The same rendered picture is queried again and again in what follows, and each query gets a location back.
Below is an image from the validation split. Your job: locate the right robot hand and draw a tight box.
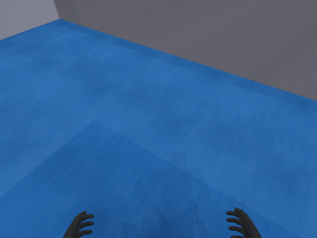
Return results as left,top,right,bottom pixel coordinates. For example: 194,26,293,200
226,207,262,238

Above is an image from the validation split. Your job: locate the left robot hand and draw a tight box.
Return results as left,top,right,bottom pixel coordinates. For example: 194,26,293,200
62,210,94,238

